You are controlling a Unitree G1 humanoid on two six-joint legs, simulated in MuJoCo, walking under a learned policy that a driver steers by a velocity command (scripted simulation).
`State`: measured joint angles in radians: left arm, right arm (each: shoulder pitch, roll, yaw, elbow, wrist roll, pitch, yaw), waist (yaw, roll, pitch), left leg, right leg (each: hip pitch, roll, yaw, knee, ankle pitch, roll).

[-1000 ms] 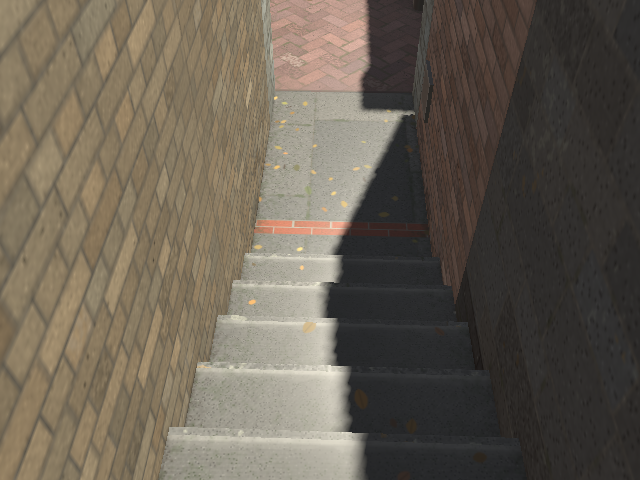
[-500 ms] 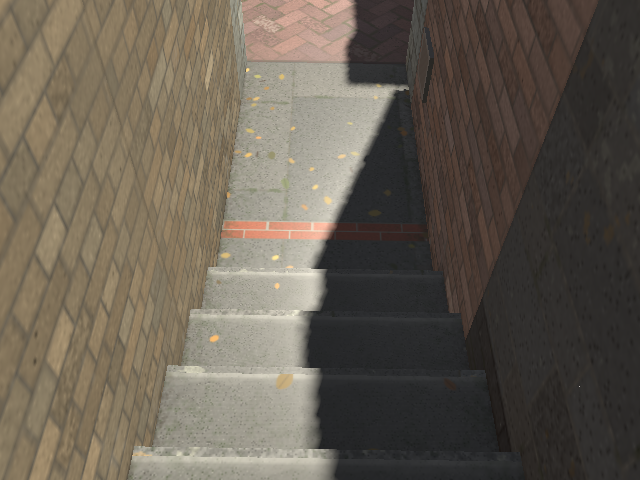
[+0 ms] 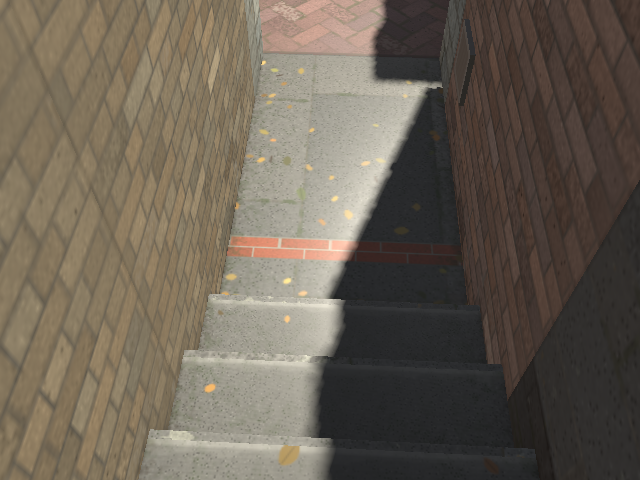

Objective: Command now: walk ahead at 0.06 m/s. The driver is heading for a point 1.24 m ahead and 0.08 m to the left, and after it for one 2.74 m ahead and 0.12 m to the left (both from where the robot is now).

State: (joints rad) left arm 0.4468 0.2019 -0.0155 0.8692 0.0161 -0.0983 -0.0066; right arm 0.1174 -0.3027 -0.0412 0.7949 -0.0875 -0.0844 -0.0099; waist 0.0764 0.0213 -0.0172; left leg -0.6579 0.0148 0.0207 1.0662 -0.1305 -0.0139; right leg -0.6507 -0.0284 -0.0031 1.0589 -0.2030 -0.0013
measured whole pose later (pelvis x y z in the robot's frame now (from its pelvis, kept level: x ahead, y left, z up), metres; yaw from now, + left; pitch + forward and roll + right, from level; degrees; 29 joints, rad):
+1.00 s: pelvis +0.46 +0.11 -0.28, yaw +0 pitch +0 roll +0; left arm 0.20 0.22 0.04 0.93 0.06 -0.04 0.02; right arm 0.55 -0.20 -0.04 1.08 0.00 -0.05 -0.03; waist -0.01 -0.03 -0.03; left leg -0.31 -0.05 0.05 0.77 -0.47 0.08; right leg -0.79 -0.07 0.04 1.35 -0.17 -0.01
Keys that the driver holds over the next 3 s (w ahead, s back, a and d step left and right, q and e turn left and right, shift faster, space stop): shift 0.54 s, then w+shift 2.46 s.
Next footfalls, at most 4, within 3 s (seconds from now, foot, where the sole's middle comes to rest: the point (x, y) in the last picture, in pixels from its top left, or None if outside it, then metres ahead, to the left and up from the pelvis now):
0.22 right None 0.20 -0.07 -0.86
0.46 left None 0.32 0.15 -0.87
0.58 left None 0.39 0.17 -0.92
0.80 left None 0.47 0.19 -1.03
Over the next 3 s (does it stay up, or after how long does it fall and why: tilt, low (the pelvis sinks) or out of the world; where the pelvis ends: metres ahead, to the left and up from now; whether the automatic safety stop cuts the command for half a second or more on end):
stays up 2.40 0.04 -0.76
